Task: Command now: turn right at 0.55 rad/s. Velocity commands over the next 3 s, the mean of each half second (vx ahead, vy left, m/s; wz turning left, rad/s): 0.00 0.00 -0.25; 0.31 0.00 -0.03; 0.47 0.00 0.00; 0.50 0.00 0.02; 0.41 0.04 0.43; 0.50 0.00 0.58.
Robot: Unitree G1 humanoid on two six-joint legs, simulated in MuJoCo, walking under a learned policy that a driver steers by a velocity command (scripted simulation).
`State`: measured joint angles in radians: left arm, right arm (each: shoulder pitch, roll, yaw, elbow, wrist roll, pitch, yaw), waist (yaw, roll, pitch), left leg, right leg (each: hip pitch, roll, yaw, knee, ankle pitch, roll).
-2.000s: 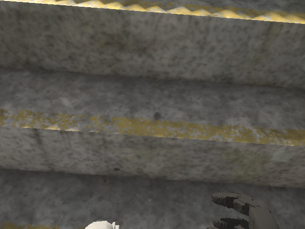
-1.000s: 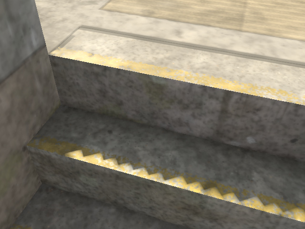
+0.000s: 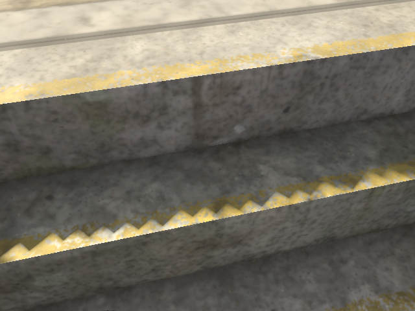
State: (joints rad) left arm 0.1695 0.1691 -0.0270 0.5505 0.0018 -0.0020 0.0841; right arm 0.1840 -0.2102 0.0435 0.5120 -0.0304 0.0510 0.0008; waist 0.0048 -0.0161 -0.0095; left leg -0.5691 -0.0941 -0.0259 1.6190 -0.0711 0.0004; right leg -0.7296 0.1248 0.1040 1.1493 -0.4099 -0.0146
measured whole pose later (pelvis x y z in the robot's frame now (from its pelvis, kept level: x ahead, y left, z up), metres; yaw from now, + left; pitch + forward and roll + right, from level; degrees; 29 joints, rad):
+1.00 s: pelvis +0.01 -0.11 -0.13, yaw -10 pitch +4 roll +2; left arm 0.17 0.17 -0.01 0.63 -0.04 -0.07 -0.01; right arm 0.43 -0.24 -0.04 0.96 -0.01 -0.01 -0.07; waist -0.02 0.00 -0.04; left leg 0.02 0.06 0.08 0.24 -0.31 -0.03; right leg -0.86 -0.13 -0.03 1.53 -0.44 0.03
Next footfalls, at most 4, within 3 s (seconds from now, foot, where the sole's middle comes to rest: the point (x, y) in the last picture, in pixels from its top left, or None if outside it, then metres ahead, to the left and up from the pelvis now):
0.14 left None -0.09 0.15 -0.90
0.44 right None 0.02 -0.18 -0.90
0.76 left None -0.04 0.07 -0.90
1.10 right None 0.03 -0.29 -0.90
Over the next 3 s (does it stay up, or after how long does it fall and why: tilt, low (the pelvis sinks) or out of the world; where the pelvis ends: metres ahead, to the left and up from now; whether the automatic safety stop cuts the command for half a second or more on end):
stays up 0.10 -0.36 -0.01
